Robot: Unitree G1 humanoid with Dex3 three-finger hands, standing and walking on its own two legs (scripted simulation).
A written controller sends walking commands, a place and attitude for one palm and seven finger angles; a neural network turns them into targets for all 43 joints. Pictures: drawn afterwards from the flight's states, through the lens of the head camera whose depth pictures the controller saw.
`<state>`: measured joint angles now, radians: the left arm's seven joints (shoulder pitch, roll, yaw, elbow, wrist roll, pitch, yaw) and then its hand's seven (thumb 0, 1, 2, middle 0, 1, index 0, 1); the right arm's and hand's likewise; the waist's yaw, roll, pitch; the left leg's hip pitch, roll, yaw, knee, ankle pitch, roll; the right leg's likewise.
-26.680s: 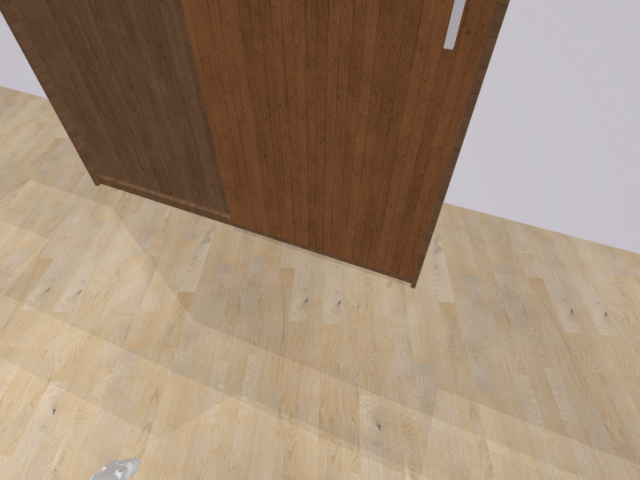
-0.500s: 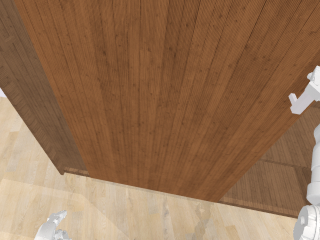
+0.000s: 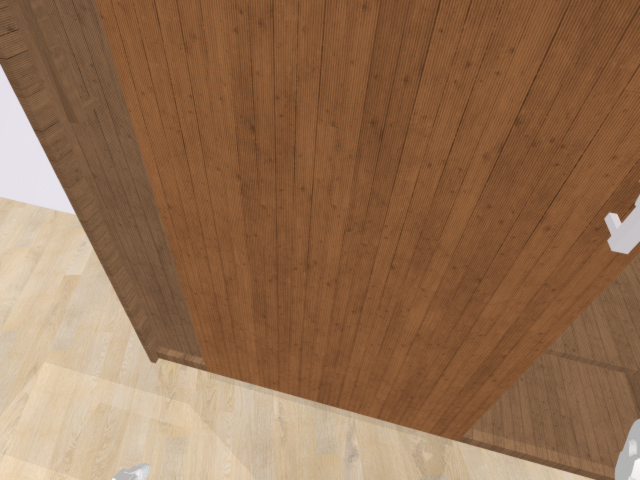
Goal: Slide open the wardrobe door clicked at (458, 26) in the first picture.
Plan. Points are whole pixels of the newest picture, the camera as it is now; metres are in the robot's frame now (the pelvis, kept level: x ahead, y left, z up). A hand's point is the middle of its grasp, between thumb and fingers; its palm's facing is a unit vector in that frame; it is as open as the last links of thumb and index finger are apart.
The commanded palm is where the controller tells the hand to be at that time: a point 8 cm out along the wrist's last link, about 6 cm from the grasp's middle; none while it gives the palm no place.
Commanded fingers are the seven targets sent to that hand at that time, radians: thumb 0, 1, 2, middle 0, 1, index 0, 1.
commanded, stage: stop walking and hold the door there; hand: right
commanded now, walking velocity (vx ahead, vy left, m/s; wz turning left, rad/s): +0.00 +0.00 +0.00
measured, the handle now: out of the picture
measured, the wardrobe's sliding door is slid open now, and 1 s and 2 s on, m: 0.58 0.58 0.58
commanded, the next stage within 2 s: loosen the grip on the handle in 1.36 s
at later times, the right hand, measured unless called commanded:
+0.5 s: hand out of the picture +0.39 -0.32 +0.23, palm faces +0.37 +0.91 -0.20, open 6.1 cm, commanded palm +0.36 -0.37 +0.21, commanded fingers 0.00 -0.90 -0.90 0.45 1.40 0.45 1.40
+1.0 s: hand out of the picture +0.39 -0.32 +0.24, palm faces +0.25 +0.95 -0.16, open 5.7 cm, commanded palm +0.36 -0.38 +0.21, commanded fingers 0.00 -0.90 -0.90 0.45 1.40 0.45 1.40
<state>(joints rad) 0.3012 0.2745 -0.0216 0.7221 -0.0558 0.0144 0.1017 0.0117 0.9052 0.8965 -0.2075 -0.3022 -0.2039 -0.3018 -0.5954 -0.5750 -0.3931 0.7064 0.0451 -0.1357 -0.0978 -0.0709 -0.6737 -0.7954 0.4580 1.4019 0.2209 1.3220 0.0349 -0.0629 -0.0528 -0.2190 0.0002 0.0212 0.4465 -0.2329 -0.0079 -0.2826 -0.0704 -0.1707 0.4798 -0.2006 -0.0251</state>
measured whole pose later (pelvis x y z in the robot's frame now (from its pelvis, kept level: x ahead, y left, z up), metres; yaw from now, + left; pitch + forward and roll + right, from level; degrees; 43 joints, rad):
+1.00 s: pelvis -0.07 -0.11 +0.00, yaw +2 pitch -1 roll +2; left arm 0.28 0.28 -0.02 0.71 -0.04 0.00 0.11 0.01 0.91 0.90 -0.21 -0.30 -0.20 -0.30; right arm -0.80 -0.49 -0.28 0.75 0.03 -0.19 -0.02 -0.13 -0.66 -0.81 0.46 1.40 0.37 1.38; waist 0.07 -0.01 0.03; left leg -0.23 0.00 0.08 0.49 -0.25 0.01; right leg -0.32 -0.06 -0.09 0.55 -0.22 -0.02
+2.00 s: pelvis -0.07 -0.10 -0.01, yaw +4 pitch +3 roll +1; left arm 0.34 0.27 -0.02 0.73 -0.03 -0.16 0.08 0.01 0.91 0.90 -0.21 -0.30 -0.20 -0.30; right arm -0.84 -0.52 -0.33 0.78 0.00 -0.18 0.04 -0.01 0.49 -0.23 0.43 1.27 0.30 1.25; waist 0.05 0.01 -0.02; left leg -0.34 -0.01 0.05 0.54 -0.26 0.02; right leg -0.40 -0.04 -0.07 0.54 -0.20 -0.02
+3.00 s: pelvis -0.05 -0.11 -0.01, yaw +4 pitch +4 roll +1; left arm 0.36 0.28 -0.03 0.67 -0.05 -0.09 0.12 0.01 0.91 0.90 -0.21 -0.30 -0.20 -0.30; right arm -0.55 -0.59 -0.50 0.52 0.17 -0.10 0.25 -0.01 0.55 -0.20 0.27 1.16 0.26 1.16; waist 0.03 -0.02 -0.06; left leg -0.31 0.00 0.04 0.53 -0.29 0.00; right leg -0.39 -0.03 -0.07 0.57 -0.26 -0.03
